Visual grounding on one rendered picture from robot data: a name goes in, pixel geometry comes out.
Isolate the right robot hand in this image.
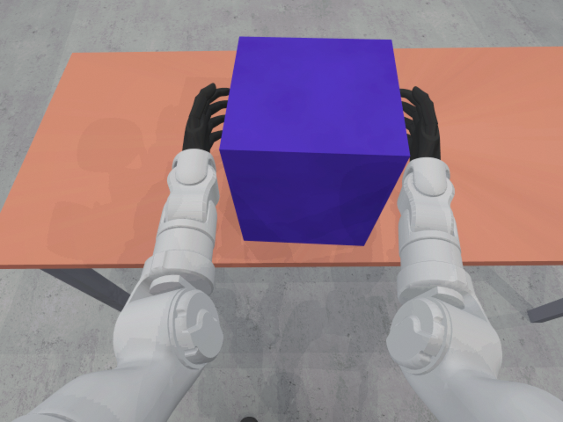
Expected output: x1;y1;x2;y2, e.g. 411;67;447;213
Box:
399;86;441;162

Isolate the table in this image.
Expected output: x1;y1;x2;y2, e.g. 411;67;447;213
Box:
0;47;563;323

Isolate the left robot forearm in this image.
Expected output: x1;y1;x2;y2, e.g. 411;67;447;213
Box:
113;149;220;350

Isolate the robot right upper arm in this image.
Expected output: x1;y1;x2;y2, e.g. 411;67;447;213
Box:
386;296;563;422

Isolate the right robot forearm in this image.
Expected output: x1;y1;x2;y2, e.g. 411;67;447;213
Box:
397;157;492;326

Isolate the carton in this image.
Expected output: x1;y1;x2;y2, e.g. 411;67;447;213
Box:
219;36;410;246

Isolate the left robot hand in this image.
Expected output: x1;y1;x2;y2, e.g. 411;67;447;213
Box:
182;83;230;153

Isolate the robot left upper arm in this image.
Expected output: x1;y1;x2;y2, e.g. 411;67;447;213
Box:
12;287;223;422

